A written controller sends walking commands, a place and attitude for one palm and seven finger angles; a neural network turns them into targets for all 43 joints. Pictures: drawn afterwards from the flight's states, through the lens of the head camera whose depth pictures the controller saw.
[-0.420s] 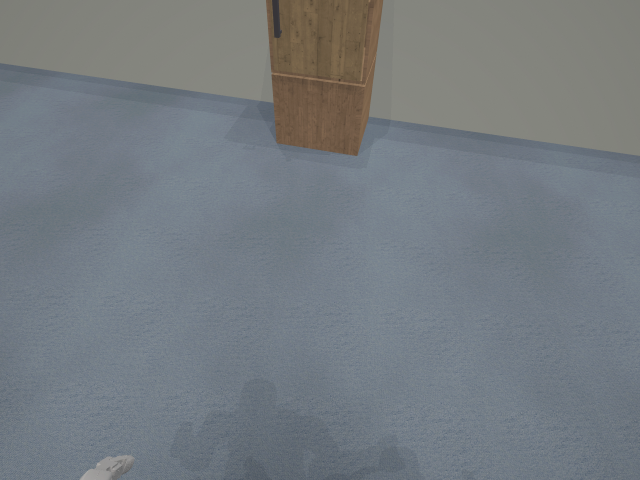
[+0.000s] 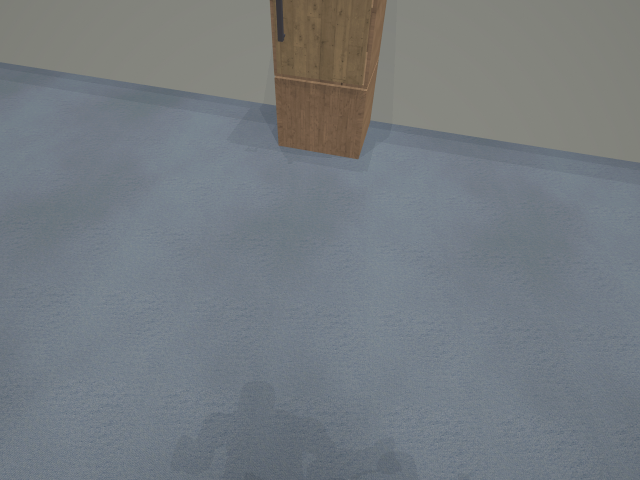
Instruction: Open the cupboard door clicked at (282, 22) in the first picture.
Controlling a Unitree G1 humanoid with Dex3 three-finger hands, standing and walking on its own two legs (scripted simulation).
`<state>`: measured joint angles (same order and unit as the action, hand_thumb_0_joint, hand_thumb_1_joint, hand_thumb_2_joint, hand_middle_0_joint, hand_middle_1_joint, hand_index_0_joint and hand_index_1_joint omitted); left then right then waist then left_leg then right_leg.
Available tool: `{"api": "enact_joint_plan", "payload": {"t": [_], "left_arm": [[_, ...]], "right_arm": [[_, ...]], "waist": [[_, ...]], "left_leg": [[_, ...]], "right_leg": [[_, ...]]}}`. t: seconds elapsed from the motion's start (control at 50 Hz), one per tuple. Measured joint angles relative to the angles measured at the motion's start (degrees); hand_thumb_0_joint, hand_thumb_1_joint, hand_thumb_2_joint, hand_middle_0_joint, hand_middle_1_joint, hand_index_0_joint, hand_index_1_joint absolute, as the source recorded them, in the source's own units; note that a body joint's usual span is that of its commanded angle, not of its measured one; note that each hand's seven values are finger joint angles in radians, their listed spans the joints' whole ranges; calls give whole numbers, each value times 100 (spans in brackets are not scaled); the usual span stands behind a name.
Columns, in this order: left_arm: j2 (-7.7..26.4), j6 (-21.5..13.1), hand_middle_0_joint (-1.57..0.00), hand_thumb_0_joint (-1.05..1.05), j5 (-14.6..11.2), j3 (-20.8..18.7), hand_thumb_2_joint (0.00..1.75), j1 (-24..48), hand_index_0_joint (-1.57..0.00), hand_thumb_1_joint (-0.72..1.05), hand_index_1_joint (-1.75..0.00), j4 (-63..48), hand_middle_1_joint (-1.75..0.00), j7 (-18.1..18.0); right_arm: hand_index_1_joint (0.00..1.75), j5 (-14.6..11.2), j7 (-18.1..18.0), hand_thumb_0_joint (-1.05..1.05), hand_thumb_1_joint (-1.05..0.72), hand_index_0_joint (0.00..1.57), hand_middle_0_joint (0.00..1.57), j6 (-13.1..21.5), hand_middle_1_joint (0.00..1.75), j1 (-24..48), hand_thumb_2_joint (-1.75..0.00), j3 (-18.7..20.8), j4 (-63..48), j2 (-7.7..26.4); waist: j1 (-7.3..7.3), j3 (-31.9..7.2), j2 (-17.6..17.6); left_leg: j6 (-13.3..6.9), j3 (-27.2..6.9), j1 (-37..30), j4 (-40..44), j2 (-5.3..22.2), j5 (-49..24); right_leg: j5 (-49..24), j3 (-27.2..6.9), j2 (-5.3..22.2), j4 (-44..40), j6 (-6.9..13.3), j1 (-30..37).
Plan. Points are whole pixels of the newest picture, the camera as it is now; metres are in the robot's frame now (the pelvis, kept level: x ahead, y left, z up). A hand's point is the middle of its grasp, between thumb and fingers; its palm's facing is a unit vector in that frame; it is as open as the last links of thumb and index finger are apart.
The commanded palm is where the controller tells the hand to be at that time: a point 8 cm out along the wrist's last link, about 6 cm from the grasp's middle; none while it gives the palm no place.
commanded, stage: stand and wait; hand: left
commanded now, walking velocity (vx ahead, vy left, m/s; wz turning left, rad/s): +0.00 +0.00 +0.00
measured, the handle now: (281, 18) +1.83 +0.29 -0.10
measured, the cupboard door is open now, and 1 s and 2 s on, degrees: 0 0 0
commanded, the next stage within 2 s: look at it before walking up in 0.40 s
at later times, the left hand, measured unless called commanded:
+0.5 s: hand out of the picture +0.06 +0.24 -0.15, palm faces -0.03 -0.94 -0.33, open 7.4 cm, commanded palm none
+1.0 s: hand out of the picture +0.05 +0.24 -0.16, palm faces -0.04 -0.95 -0.32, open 7.4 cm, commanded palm none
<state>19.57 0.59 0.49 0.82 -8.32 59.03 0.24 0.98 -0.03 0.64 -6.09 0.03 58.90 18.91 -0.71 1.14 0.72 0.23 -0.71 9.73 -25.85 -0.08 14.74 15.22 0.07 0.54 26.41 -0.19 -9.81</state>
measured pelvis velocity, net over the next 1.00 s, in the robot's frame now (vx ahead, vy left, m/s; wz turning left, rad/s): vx -0.01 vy -0.01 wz -0.01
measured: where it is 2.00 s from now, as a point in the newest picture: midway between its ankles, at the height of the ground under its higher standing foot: outside the picture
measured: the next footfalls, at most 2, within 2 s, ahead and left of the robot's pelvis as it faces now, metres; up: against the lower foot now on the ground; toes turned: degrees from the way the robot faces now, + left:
none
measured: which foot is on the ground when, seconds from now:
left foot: down 0.00-1.00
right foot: down 0.00-1.00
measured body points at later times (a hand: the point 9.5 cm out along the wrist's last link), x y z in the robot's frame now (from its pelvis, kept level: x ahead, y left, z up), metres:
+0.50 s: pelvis -0.01 +0.00 +0.00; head -0.02 +0.00 +0.45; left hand +0.06 +0.29 -0.13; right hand +0.06 -0.30 -0.13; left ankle -0.01 +0.12 -0.74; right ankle -0.01 -0.12 -0.74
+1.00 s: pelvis -0.01 -0.01 +0.00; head -0.01 -0.01 +0.45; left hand +0.05 +0.29 -0.13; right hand +0.06 -0.30 -0.13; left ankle -0.01 +0.12 -0.74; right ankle -0.01 -0.12 -0.74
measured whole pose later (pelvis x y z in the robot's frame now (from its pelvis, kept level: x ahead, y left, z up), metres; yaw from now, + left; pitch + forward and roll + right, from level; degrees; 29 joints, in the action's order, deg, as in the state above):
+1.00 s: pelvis -0.01 -0.01 +0.00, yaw +0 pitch -1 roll +0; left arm 19.5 0.0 0.6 0.9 -8.8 62.7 0.3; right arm 0.6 0.3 0.7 -7.7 -0.1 63.8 19.1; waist -0.4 1.8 0.4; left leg 1.0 -0.6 9.1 -22.0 0.9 11.6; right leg 11.8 0.0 -0.4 22.4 0.5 -9.2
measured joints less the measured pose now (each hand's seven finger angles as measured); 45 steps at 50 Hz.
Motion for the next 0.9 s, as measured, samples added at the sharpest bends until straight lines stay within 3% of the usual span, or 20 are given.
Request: {"api": "enact_joint_plan", "payload": {"t": [0.9], "left_arm": [[-8, -49, -21, 1, 11, 1, 90, -40, -21, 90, -30, 350, -30, 12]], "right_arm": [[30, -34, 32, 0, -90, 20, 20, 9, 30, -173, -90, -14, 476, 17]], "waist": [[35, 56, -41]], "left_leg": [[77, 6, -54, 382, 89, -335]], "right_leg": [[-345, -6, -87, -377, 64, 39]]}}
